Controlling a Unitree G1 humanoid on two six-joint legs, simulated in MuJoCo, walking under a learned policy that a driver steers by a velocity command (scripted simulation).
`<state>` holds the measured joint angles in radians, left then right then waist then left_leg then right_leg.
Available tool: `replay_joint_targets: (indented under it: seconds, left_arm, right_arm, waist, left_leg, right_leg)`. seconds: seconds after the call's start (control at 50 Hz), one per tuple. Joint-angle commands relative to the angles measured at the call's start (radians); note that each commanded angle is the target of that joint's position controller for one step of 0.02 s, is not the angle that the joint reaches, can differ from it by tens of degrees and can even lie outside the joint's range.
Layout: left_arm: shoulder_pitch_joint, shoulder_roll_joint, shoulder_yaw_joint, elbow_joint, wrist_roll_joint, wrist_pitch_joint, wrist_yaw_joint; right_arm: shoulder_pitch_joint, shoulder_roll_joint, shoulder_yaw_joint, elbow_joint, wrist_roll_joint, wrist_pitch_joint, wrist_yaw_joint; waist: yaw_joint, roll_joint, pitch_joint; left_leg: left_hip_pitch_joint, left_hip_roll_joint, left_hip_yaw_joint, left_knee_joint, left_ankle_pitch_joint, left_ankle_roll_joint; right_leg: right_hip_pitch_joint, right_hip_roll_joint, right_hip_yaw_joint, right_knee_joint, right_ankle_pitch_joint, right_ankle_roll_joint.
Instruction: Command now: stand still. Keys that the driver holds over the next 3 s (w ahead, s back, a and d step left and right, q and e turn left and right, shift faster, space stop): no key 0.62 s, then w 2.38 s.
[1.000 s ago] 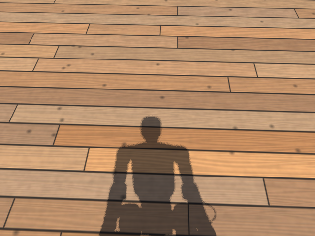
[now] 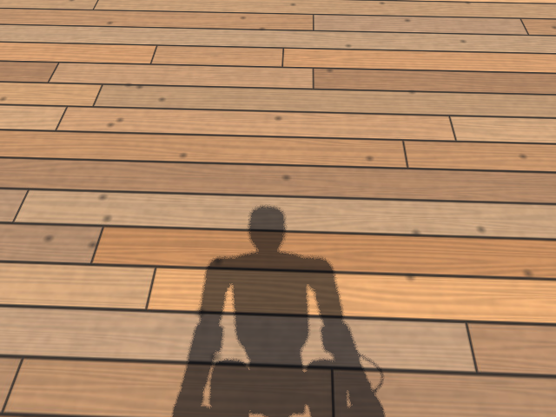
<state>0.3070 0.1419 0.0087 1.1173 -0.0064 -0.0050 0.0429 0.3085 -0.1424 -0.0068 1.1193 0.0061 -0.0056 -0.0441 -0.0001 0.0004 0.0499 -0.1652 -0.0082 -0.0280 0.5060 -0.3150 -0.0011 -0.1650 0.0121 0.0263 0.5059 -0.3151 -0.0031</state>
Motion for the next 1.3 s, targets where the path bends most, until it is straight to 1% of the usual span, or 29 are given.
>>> replay_joint_targets:
  seconds: [0.02, 0.28, 0.62, 0.64, 0.68, 0.7, 0.74, 0.78, 0.82, 0.84, 0.86, 0.88, 0.9, 0.92, 0.94, 0.96, 0.98, 1.0, 1.02, 1.04, 1.06, 1.08, 1.1, 1.12, 1.16, 1.2, 1.22, 1.26, 1.3]
  left_arm:
    - [0.079, 0.071, 0.010, -0.006, 0.001, -0.004, 0.003]
    - [0.106, 0.058, 0.005, -0.003, 0.001, -0.008, 0.003]
    - [0.127, 0.055, 0.003, -0.010, 0.000, -0.013, 0.002]
    - [0.146, 0.046, 0.001, 0.000, 0.001, -0.012, 0.003]
    - [0.148, 0.076, 0.013, -0.006, -0.010, -0.009, 0.009]
    - [0.141, 0.083, 0.016, -0.015, -0.014, -0.014, 0.010]
    - [0.147, 0.076, 0.017, -0.028, -0.023, -0.039, 0.005]
    - [0.168, 0.081, 0.021, -0.032, -0.026, -0.063, -0.003]
    - [0.207, 0.100, 0.028, -0.032, -0.031, -0.080, -0.012]
    - [0.239, 0.121, 0.034, -0.028, -0.034, -0.086, -0.016]
    - [0.269, 0.151, 0.042, -0.024, -0.035, -0.091, -0.020]
    - [0.278, 0.174, 0.048, -0.029, -0.033, -0.093, -0.023]
    - [0.261, 0.186, 0.050, -0.039, -0.030, -0.095, -0.024]
    - [0.218, 0.186, 0.049, -0.057, -0.031, -0.096, -0.025]
    - [0.154, 0.181, 0.047, -0.081, -0.034, -0.092, -0.027]
    - [0.037, 0.175, 0.043, -0.123, -0.035, -0.088, -0.029]
    - [-0.067, 0.132, 0.031, -0.177, -0.036, -0.102, -0.033]
    - [-0.027, 0.075, 0.015, -0.200, -0.029, -0.128, -0.034]
    - [-0.029, 0.124, 0.023, -0.195, -0.032, -0.139, -0.041]
    - [-0.028, 0.131, 0.025, -0.197, -0.040, -0.144, -0.050]
    - [-0.032, 0.128, 0.028, -0.197, -0.036, -0.145, -0.053]
    - [-0.048, 0.141, 0.039, -0.203, -0.027, -0.143, -0.053]
    - [-0.064, 0.136, 0.045, -0.213, -0.023, -0.137, -0.058]
    - [-0.071, 0.111, 0.041, -0.218, -0.025, -0.127, -0.065]
    - [-0.150, 0.080, 0.028, -0.255, -0.021, -0.113, -0.072]
    - [-0.290, 0.059, 0.011, -0.313, -0.015, -0.110, -0.071]
    - [-0.346, 0.058, 0.007, -0.335, -0.016, -0.110, -0.072]
    - [-0.404, 0.091, 0.009, -0.366, -0.026, -0.109, -0.076]
    - [-0.434, 0.126, 0.016, -0.390, -0.030, -0.113, -0.083]
  right_arm:
    - [0.079, -0.072, -0.010, -0.007, -0.001, -0.004, -0.003]
    - [0.107, -0.058, -0.006, -0.003, -0.001, -0.008, -0.003]
    - [0.128, -0.054, -0.005, -0.012, 0.000, -0.013, -0.002]
    - [0.147, -0.045, -0.003, -0.002, -0.001, -0.012, -0.003]
    - [0.149, -0.074, -0.015, -0.008, 0.010, -0.009, -0.009]
    - [0.141, -0.080, -0.018, -0.018, 0.013, -0.014, -0.010]
    - [0.141, -0.069, -0.017, -0.032, 0.022, -0.039, -0.005]
    - [0.140, -0.065, -0.019, -0.043, 0.025, -0.065, 0.004]
    - [0.114, -0.054, -0.016, -0.065, 0.027, -0.086, 0.016]
    - [0.089, -0.041, -0.013, -0.081, 0.029, -0.097, 0.022]
    - [0.066, -0.023, -0.008, -0.098, 0.030, -0.108, 0.028]
    - [0.046, -0.019, -0.006, -0.114, 0.030, -0.119, 0.032]
    - [0.043, -0.018, -0.004, -0.124, 0.029, -0.128, 0.036]
    - [0.065, -0.024, -0.005, -0.122, 0.030, -0.136, 0.041]
    - [0.135, -0.033, -0.010, -0.099, 0.032, -0.141, 0.046]
    - [0.282, -0.055, -0.024, -0.044, 0.031, -0.140, 0.047]
    - [0.487, -0.180, -0.067, 0.016, 0.024, -0.136, 0.044]
    - [0.542, -0.267, -0.083, 0.015, 0.013, -0.133, 0.055]
    - [0.434, -0.172, -0.054, -0.017, -0.002, -0.135, 0.053]
    - [0.347, -0.133, -0.040, -0.046, -0.005, -0.131, 0.053]
    - [0.293, -0.130, -0.033, -0.061, -0.002, -0.123, 0.057]
    - [0.277, -0.113, -0.023, -0.063, 0.001, -0.110, 0.060]
    - [0.290, -0.084, -0.012, -0.054, -0.003, -0.096, 0.060]
    - [0.299, -0.074, -0.006, -0.052, -0.006, -0.087, 0.055]
    - [0.282, -0.095, -0.002, -0.063, -0.012, -0.082, 0.041]
    - [0.251, -0.126, -0.002, -0.087, -0.013, -0.086, 0.028]
    - [0.260, -0.152, -0.007, -0.092, -0.011, -0.089, 0.022]
    - [0.285, -0.195, -0.020, -0.089, 0.002, -0.097, 0.016]
    - [0.285, -0.202, -0.028, -0.088, 0.011, -0.101, 0.016]
  waist:
    - [0.000, 0.001, 0.045]
    - [0.000, 0.001, 0.056]
    - [0.000, 0.001, 0.047]
    - [0.000, 0.000, 0.019]
    - [0.000, -0.001, 0.054]
    - [0.001, -0.002, 0.099]
    - [0.002, -0.006, 0.142]
    - [0.009, -0.016, 0.133]
    - [0.027, -0.050, 0.122]
    - [0.040, -0.088, 0.118]
    - [0.046, -0.144, 0.112]
    - [0.044, -0.173, 0.118]
    - [0.029, -0.177, 0.128]
    - [-0.001, -0.169, 0.126]
    - [-0.050, -0.155, 0.107]
    - [-0.133, -0.103, 0.076]
    - [-0.214, 0.146, 0.027]
    - [-0.184, 0.371, -0.022]
    - [-0.121, 0.194, 0.029]
    - [-0.081, 0.100, 0.064]
    - [-0.056, 0.046, 0.062]
    - [-0.043, 0.027, 0.064]
    - [-0.039, 0.046, 0.053]
    - [-0.032, 0.070, 0.047]
    - [-0.028, 0.068, 0.077]
    - [-0.044, 0.057, 0.119]
    - [-0.056, 0.069, 0.123]
    - [-0.056, 0.100, 0.123]
    - [-0.039, 0.100, 0.119]
  left_leg:
    - [-0.043, 0.002, 0.004, -0.081, 0.194, 0.016]
    - [-0.076, 0.003, 0.002, -0.094, 0.117, 0.018]
    - [-0.087, 0.006, -0.001, -0.091, 0.123, 0.022]
    - [-0.075, -0.005, 0.010, -0.093, 0.034, 0.025]
    - [-0.128, -0.025, 0.017, -0.068, -0.282, 0.056]
    - [-0.174, -0.011, -0.004, -0.069, -0.386, 0.074]
    - [-0.214, 0.023, -0.047, -0.061, -0.406, 0.101]
    - [-0.231, 0.034, -0.062, -0.029, -0.357, 0.113]
    - [-0.278, 0.017, -0.041, 0.030, -0.299, 0.114]
    - [-0.317, -0.001, -0.011, 0.090, -0.247, 0.110]
    - [-0.352, -0.023, 0.030, 0.176, -0.174, 0.106]
    - [-0.377, -0.023, 0.053, 0.233, -0.128, 0.112]
    - [-0.380, -0.016, 0.049, 0.241, -0.123, 0.124]
    - [-0.346, -0.008, 0.047, 0.194, -0.126, 0.132]
    - [-0.221, -0.009, 0.047, 0.088, -0.106, 0.135]
    - [0.044, -0.007, 0.010, -0.041, -0.055, 0.145]
    - [0.319, 0.140, -0.271, -0.194, -0.001, 0.202]
    - [0.454, 0.353, -0.648, -0.294, 0.134, 0.288]
    - [0.409, 0.379, -0.634, -0.270, 0.202, 0.287]
    - [0.375, 0.354, -0.507, -0.263, 0.310, 0.264]
    - [0.360, 0.312, -0.385, -0.273, 0.401, 0.237]
    - [0.356, 0.275, -0.287, -0.280, 0.475, 0.203]
    - [0.336, 0.236, -0.210, -0.286, 0.536, 0.168]
    - [0.304, 0.212, -0.164, -0.302, 0.549, 0.162]
    - [0.186, 0.176, -0.099, -0.352, 0.557, 0.161]
    - [0.061, 0.145, -0.054, -0.393, 0.531, 0.158]
    - [0.032, 0.147, -0.052, -0.420, 0.523, 0.159]
    - [0.073, 0.182, -0.059, -0.443, 0.525, 0.165]
    - [0.167, 0.209, -0.050, -0.407, 0.623, 0.156]
  right_leg:
    - [-0.042, -0.005, -0.002, -0.082, 0.194, -0.014]
    - [-0.077, -0.006, 0.001, -0.095, 0.117, -0.016]
    - [-0.087, -0.010, 0.003, -0.092, 0.123, -0.019]
    - [-0.076, 0.001, -0.007, -0.094, 0.032, -0.022]
    - [-0.128, 0.019, -0.011, -0.074, -0.286, -0.054]
    - [-0.173, 0.003, 0.013, -0.077, -0.393, -0.073]
    - [-0.205, -0.036, 0.066, -0.080, -0.421, -0.103]
    - [-0.185, -0.064, 0.110, -0.079, -0.394, -0.126]
    - [-0.128, -0.104, 0.188, -0.119, -0.405, -0.162]
    - [-0.083, -0.145, 0.263, -0.165, -0.423, -0.191]
    - [-0.038, -0.210, 0.376, -0.227, -0.440, -0.229]
    - [-0.021, -0.274, 0.481, -0.270, -0.414, -0.265]
    - [-0.032, -0.309, 0.533, -0.264, -0.335, -0.283]
    - [-0.041, -0.308, 0.499, -0.230, -0.214, -0.271]
    - [-0.097, -0.272, 0.408, -0.171, -0.102, -0.232]
    - [-0.266, -0.190, 0.267, -0.063, 0.026, -0.170]
    - [-0.492, -0.019, 0.025, 0.327, 0.196, -0.077]
    - [-0.698, 0.062, -0.014, 0.598, -0.113, -0.049]
    - [-0.772, 0.000, 0.068, 0.759, -0.146, -0.071]
    - [-0.806, -0.028, 0.079, 0.828, -0.068, -0.086]
    - [-0.810, -0.060, 0.053, 0.816, 0.003, -0.091]
    - [-0.813, -0.087, 0.026, 0.779, 0.051, -0.093]
    - [-0.783, -0.102, -0.001, 0.758, 0.079, -0.091]
    - [-0.756, -0.104, -0.025, 0.734, 0.099, -0.082]
    - [-0.692, -0.099, -0.066, 0.601, 0.186, -0.059]
    - [-0.586, -0.076, -0.097, 0.357, 0.297, -0.038]
    - [-0.524, -0.056, -0.112, 0.261, 0.335, -0.034]
    - [-0.467, -0.039, -0.110, 0.152, 0.359, -0.043]
    - [-0.453, -0.027, -0.097, 0.067, 0.363, -0.074]
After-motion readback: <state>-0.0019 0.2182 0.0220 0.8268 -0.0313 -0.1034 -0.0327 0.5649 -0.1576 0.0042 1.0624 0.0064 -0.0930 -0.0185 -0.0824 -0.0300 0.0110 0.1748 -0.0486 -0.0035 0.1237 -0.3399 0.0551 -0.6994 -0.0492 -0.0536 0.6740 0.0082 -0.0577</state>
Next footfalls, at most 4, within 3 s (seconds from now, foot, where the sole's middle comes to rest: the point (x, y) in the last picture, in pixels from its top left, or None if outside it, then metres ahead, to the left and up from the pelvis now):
1.40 right None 0.45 -0.08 -0.77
1.96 left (223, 330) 0.72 0.18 -0.77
2.52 right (309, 235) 1.04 -0.06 -0.77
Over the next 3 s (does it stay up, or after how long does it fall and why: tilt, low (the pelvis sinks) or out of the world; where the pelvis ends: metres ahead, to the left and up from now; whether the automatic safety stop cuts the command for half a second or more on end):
stays up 1.11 0.04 0.00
